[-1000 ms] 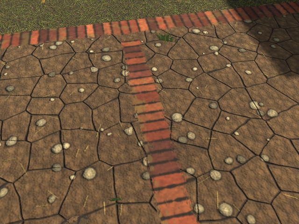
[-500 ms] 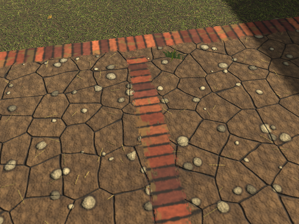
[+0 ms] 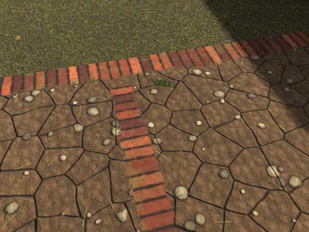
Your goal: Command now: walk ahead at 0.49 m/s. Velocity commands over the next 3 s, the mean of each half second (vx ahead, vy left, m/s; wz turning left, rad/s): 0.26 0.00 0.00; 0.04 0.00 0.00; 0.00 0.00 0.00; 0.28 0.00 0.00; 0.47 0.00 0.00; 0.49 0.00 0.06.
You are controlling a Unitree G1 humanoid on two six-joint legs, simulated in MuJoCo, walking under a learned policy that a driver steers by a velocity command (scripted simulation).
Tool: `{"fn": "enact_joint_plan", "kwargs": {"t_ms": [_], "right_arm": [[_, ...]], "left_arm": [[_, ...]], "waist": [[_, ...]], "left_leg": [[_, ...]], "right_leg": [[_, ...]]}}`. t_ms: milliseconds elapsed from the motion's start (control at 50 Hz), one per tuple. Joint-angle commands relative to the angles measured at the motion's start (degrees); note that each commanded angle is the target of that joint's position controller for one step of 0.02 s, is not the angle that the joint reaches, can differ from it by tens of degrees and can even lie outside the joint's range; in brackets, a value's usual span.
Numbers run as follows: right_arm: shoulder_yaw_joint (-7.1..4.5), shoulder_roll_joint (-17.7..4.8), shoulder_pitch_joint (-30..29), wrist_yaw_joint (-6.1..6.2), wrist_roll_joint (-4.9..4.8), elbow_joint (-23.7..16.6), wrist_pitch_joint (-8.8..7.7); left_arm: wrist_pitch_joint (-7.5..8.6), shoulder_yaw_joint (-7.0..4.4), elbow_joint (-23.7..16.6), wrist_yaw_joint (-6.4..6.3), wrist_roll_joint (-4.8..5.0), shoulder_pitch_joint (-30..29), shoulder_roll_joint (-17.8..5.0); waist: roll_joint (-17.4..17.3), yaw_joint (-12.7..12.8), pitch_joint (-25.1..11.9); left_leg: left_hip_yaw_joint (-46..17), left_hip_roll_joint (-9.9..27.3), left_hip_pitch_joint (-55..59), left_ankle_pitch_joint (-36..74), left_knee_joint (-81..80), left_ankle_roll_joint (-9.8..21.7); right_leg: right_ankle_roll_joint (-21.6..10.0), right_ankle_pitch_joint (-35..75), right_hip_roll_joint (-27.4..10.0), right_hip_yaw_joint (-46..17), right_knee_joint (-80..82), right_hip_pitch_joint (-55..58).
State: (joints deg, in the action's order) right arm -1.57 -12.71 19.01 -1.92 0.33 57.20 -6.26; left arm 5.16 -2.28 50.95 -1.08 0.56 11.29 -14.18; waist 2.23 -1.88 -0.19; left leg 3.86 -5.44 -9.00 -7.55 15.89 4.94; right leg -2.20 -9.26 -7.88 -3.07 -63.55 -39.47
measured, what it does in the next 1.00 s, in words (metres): walks ahead: right foot, then left foot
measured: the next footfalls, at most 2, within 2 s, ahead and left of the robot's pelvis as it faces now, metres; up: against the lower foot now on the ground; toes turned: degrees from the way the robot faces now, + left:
right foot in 0.26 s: +0.32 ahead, -0.15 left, +0.00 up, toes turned -1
left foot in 0.58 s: +0.27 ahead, +0.08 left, +0.00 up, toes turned +1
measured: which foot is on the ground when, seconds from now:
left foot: down 0.00-0.28, up 0.30-0.56, down 0.58-1.00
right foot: up 0.00-0.24, down 0.26-1.00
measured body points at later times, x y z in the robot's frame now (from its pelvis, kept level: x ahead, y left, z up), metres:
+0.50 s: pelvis +0.20 -0.06 -0.01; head +0.22 -0.08 +0.44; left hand +0.30 +0.18 -0.14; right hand +0.26 -0.32 -0.16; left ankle +0.20 +0.09 -0.71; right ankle +0.28 -0.15 -0.75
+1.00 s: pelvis +0.25 -0.04 -0.01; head +0.27 -0.04 +0.44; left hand +0.30 +0.21 -0.16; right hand +0.27 -0.28 -0.16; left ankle +0.23 +0.08 -0.74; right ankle +0.28 -0.15 -0.74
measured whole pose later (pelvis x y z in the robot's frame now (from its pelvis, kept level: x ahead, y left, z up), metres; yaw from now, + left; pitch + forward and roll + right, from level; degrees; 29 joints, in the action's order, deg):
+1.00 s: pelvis +0.25 -0.04 -0.01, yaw +1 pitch +0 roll +0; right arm -1.5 -9.9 14.7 2.2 0.0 62.0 -1.4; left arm 0.5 -1.9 59.9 -1.7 0.0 11.9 -11.3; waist -0.1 -0.1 2.0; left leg 0.4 1.0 -11.7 -17.7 29.9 -0.4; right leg -1.0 -12.4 0.2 2.3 -28.7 -15.8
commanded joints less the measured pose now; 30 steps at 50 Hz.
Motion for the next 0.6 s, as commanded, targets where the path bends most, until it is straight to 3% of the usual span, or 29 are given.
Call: {"fn": "enact_joint_plan", "kwargs": {"t_ms": [20, 100, 160, 200, 240, 260, 280, 300, 320, 340, 360, 380, 400, 440, 480, 520, 560, 600], "right_arm": [[-1.28, -7.90, -1.90, 1.21, -0.19, -3.22, -0.82], [-1.22, -8.72, 2.01, 1.97, -0.69, -2.17, 0.07], [-1.19, -8.93, 4.89, 2.15, -0.84, -0.62, 1.22], [-1.21, -8.87, 4.15, 2.45, -0.89, -0.31, 1.92], [-1.21, -8.93, 1.49, 2.74, -1.04, -0.83, 2.36], [-0.75, -7.87, 2.50, 2.77, -0.36, -1.39, 2.16], [1.01, -2.35, 9.62, 2.28, 0.78, -0.87, 1.43], [1.79, -0.72, 14.99, 1.80, -0.34, 1.38, 1.04], [0.16, -6.82, 12.18, 1.71, -1.44, 1.45, 1.43], [-0.30, -7.64, 6.20, 2.11, -1.93, -0.30, 2.19], [-0.51, -6.81, 2.62, 2.73, -1.44, -0.87, 3.21], [-0.72, -5.92, 1.95, 3.41, -0.79, -1.10, 4.32], [-0.46, -4.22, 2.82, 3.79, -0.48, -0.79, 5.17], [-0.10, -2.16, 4.12, 4.49, -0.26, 0.09, 5.85], [-0.07, -2.39, 3.08, 4.84, -0.09, 0.21, 6.28], [-0.38, -3.19, 1.84, 4.80, -0.02, 0.33, 6.75], [-0.60, -3.38, 0.63, 4.58, 0.64, 0.52, 6.92], [-0.66, -4.83, 0.25, 4.60, 1.42, 0.01, 6.82]], "left_arm": [[0.09, -0.78, -2.51, -0.17, -0.56, 0.92, -2.63], [0.74, -0.24, -4.70, 0.64, -0.24, -7.83, -1.29], [0.94, 0.03, -5.98, 1.61, -0.12, -11.13, -1.23], [1.21, -0.38, -6.30, 2.16, -0.33, -10.13, -2.77], [1.75, -1.61, -3.54, 2.09, -1.10, -1.60, -5.49], [2.08, -2.70, -1.65, 1.76, -1.64, 4.93, -9.28], [1.58, -3.06, -0.92, 1.46, -2.83, 10.15, -12.78], [0.73, -2.21, -0.08, 1.70, -1.94, 12.90, -9.57], [0.15, -1.59, -0.85, 2.09, -1.05, 10.42, -7.31], [-0.16, -1.15, -2.16, 1.95, -0.59, 3.93, -6.36], [-0.23, -0.43, -2.94, 1.87, -0.82, -1.08, -4.91], [-0.23, -0.09, -3.25, 1.75, -1.26, -4.45, -3.97], [-0.44, -0.26, -2.94, 1.80, -1.92, -6.08, -4.43], [-0.65, -0.30, -2.04, 1.53, -2.79, -5.76, -4.31], [-0.83, -0.38, -1.23, 1.08, -2.30, -4.52, -4.60], [-1.45, -0.40, -0.77, 0.63, -1.46, -4.81, -5.05], [-2.14, -0.07, -0.03, 0.33, -0.69, -4.67, -4.25], [-2.51, 0.32, 1.38, 0.27, -0.75, -2.30, -3.02]], "waist": [[-3.82, 2.27, 3.36], [-3.94, -0.77, 4.23], [-5.56, -2.08, 3.48], [-6.79, -0.65, 1.70], [-6.65, 3.95, -2.92], [-3.49, 5.64, -8.28], [7.50, 4.03, -17.34], [13.74, 4.37, -25.92], [7.34, 4.72, -23.05], [3.65, 3.50, -15.41], [0.21, 2.20, -10.06], [0.74, 0.31, -7.41], [2.52, -0.99, -5.83], [4.42, -1.50, -5.64], [4.43, -0.70, -6.96], [4.33, -0.64, -6.59], [3.86, -1.10, -3.53], [1.20, -0.26, 0.61]], "left_leg": [[-11.62, 16.16, -5.07, 5.12, -10.81, 9.53], [-7.36, 14.38, -1.66, 12.11, -8.68, 6.79], [-7.02, 15.52, 2.93, 19.51, -3.39, 5.94], [-8.22, 16.78, 7.05, 24.07, 1.44, 4.48], [-7.63, 14.42, 8.17, 29.79, 10.82, 1.92], [-5.34, 10.51, 4.02, 24.31, 20.87, -0.37], [-3.12, 4.52, -14.28, -3.96, 39.59, -3.77], [-7.40, 1.54, -20.80, -31.49, 51.70, -5.46], [-11.09, 4.21, -21.86, -30.50, 56.43, -5.48], [-9.06, 6.54, -24.49, -27.06, 56.09, -5.77], [-8.14, 8.71, -23.50, -23.54, 52.78, -6.39], [-8.34, 10.58, -19.28, -20.42, 47.86, -6.68], [-6.85, 10.27, -14.17, -18.09, 43.07, -6.97], [-5.04, 8.95, -8.92, -16.91, 35.17, -7.30], [-4.83, 8.72, -6.76, -13.59, 28.63, -7.07], [-4.24, 8.43, -3.71, -7.85, 22.59, -6.44], [-3.04, 7.48, -0.14, -3.56, 15.62, -4.94], [-6.78, 11.07, -0.75, -4.06, 9.20, -2.46]], "right_leg": [[1.23, 9.66, -1.84, -0.21, 9.00, -1.33], [1.64, 16.72, 1.73, 2.84, 25.36, 2.93], [1.41, 15.39, 4.12, 3.57, 30.45, 6.11], [-0.19, 12.12, 5.15, 2.68, 33.64, 8.41], [-2.49, 14.98, 7.55, 3.99, 39.05, 19.45], [-4.45, 34.44, 3.65, 1.44, 37.91, 31.12], [-12.61, 56.64, -10.47, -12.54, 32.15, 53.96], [-19.26, 56.56, -17.98, -23.94, 35.07, 59.47], [-17.14, 43.15, -14.92, -22.27, 38.17, 52.46], [-14.38, 32.97, -12.38, -17.45, 40.73, 44.27], [-12.82, 26.21, -9.83, -13.37, 43.79, 35.38], [-11.43, 21.16, -8.00, -10.40, 46.20, 27.68], [-10.47, 18.63, -5.57, -7.13, 48.01, 21.55], [-10.81, 18.54, -3.38, -3.37, 48.87, 17.85], [-11.27, 12.45, -3.59, -3.70, 49.20, 18.91], [-10.37, -1.09, -3.45, -4.56, 50.15, 17.72], [-7.26, -15.40, -1.44, -4.40, 50.50, 14.33], [-2.76, -21.50, 1.28, -3.81, 48.59, 13.08]]}}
